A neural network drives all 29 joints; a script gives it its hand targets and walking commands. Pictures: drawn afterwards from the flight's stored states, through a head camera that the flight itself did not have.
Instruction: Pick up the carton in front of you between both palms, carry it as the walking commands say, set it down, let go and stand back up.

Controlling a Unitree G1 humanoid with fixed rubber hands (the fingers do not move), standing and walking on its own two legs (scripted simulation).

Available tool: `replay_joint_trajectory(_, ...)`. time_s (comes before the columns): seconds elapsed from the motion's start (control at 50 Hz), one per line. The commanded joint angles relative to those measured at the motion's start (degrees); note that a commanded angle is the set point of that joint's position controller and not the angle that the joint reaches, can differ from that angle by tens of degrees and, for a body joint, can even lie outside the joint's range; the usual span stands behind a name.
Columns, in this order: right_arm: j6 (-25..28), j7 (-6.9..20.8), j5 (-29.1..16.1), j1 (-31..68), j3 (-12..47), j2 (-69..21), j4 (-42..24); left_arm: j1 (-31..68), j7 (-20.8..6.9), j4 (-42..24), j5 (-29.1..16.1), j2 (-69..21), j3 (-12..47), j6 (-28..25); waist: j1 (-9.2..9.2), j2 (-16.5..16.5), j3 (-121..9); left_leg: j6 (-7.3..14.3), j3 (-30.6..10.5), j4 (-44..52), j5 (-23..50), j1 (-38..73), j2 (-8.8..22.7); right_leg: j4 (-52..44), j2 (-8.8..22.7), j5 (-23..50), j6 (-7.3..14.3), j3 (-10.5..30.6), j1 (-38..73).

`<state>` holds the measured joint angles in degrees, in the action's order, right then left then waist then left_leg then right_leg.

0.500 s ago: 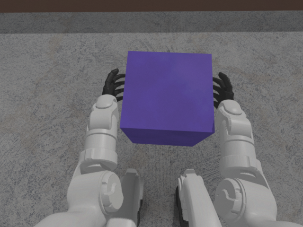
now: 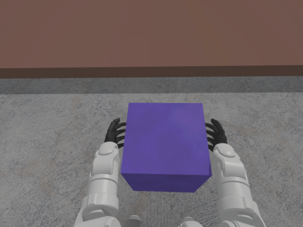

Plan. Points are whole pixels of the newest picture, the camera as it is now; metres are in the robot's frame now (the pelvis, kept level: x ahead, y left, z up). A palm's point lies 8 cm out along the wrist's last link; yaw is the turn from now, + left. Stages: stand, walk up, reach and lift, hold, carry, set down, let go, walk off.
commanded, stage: reach and lift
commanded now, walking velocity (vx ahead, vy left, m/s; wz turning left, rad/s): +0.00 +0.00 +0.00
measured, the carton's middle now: (164, 151) +0.36 +0.00 -0.08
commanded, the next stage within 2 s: hold in 1.32 s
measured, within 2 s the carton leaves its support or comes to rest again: neither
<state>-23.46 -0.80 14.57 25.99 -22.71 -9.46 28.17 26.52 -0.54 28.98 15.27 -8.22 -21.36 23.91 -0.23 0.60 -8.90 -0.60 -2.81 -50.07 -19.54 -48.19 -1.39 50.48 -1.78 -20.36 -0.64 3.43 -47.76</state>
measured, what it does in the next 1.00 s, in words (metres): rises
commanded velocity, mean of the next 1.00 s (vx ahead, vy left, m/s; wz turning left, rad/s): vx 0.00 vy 0.00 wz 0.00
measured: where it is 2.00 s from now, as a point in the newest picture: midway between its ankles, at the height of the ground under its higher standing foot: outside the picture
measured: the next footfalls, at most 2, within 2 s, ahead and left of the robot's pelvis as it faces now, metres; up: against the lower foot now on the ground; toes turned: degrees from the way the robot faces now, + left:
none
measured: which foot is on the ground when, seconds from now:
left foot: down 0.00-1.00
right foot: down 0.00-1.00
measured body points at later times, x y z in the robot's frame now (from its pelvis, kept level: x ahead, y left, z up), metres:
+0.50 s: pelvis +0.01 +0.00 +0.05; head -0.01 +0.00 +0.50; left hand +0.32 +0.15 +0.07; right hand +0.32 -0.15 +0.07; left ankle +0.04 +0.12 -0.69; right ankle +0.03 -0.12 -0.69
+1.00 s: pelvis +0.02 +0.00 +0.06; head +0.00 +0.00 +0.51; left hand +0.33 +0.15 +0.08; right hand +0.33 -0.15 +0.08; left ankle +0.04 +0.13 -0.69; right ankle +0.03 -0.12 -0.69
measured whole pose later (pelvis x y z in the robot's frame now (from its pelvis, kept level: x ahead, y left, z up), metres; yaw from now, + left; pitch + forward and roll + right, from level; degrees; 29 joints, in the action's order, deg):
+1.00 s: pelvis +0.02 +0.00 +0.06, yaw +0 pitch -5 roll +0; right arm -36.6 1.4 17.3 17.5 -15.9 -9.4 18.6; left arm 17.0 -1.4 17.9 17.0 -9.2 -15.2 37.3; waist 0.2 0.2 2.0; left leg -0.3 -3.1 -22.3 -11.1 -6.0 -0.8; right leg 22.5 -0.9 -11.8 -0.4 3.7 -5.5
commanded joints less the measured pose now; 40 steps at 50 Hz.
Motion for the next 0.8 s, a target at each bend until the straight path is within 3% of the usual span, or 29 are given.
replay_joint_trajectory(0.0, -0.7, 13.8, -8.6, 25.8, 34.2, -57.4, 3.9, 25.6, -13.1, 2.5, -8.6, -56.7, 32.9, 0.0, 0.47, -0.3, -25.2, 1.1, -1.2, 9.6, 16.4, 23.4, -5.2, -10.8, -4.9, 15.7, 0.6, 1.0, 19.3)
replay_joint_trajectory(0.22, -6.4, 13.6, -10.8, 15.9, 38.9, -56.2, -3.6, 16.8, -12.9, -6.5, -11.4, -55.3, 38.3, 5.9, 0.23, -0.2, -13.0, 0.6, -1.6, 23.3, 19.7, 39.0, -4.2, -24.7, -3.6, 20.4, 0.4, 1.6, 36.4)
replay_joint_trajectory(0.4, -10.5, 14.6, -7.4, 18.1, 31.6, -52.6, -1.6, 18.0, -13.4, -3.7, -8.2, -53.0, 30.7, 10.2, 0.36, -0.3, 1.8, 1.2, -0.9, 28.4, 7.2, 39.6, -3.4, -29.6, -2.6, 7.6, 1.3, 1.0, 36.5)
replay_joint_trajectory(0.54, -9.8, 15.4, -8.4, 24.1, 33.6, -54.3, -3.4, 23.7, -13.9, -5.5, -9.2, -55.4, 32.9, 9.6, 0.41, -0.6, -3.3, 1.0, -0.9, 27.7, 8.2, 42.5, -3.2, -28.6, -2.9, 8.2, 1.3, 0.5, 38.9)
replay_joint_trajectory(0.78, -10.9, 15.0, -8.4, 20.1, 34.3, -52.2, -5.9, 19.3, -13.0, -8.1, -9.4, -54.3, 33.8, 10.9, 0.3, -1.0, -4.0, 0.4, -1.1, 29.2, 14.8, 46.0, -3.4, -30.0, -3.5, 13.8, 1.1, 0.4, 41.8)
